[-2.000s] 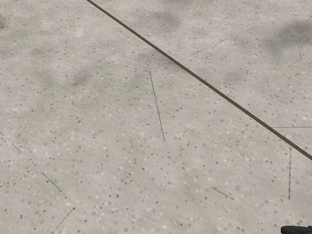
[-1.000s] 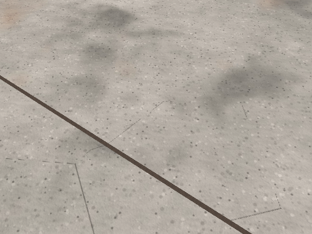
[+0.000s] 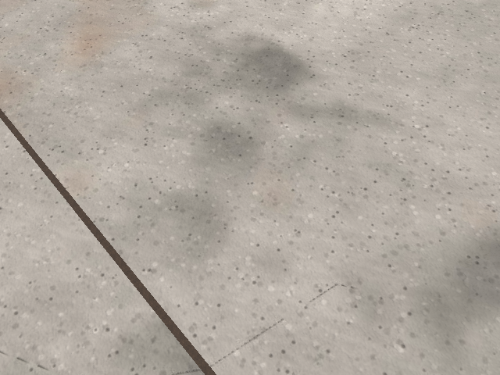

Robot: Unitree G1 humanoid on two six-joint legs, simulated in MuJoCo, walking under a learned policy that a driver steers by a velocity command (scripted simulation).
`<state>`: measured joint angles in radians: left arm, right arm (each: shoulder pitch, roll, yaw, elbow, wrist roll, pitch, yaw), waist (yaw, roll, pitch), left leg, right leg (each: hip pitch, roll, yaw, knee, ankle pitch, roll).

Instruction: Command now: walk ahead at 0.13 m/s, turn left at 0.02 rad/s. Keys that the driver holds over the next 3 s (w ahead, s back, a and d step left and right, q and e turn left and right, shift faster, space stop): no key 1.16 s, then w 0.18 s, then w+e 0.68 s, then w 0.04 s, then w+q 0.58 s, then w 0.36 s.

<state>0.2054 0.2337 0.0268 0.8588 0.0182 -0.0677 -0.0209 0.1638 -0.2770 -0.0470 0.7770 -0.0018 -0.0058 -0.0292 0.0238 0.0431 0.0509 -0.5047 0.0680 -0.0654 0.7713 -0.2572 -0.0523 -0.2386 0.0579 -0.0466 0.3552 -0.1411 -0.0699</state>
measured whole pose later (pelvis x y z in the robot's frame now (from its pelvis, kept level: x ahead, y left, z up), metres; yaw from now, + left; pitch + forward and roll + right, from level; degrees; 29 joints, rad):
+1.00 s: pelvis +0.06 +0.03 -0.01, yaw +0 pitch -2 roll +0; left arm 0.23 0.22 0.01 1.10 0.01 0.00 0.03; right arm 0.13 -0.23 -0.04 1.09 0.00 0.02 -0.04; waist 0.01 0.00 0.04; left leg -0.23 0.00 -0.02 0.47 -0.21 -0.01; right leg -0.13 0.00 -0.03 0.46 -0.30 -0.01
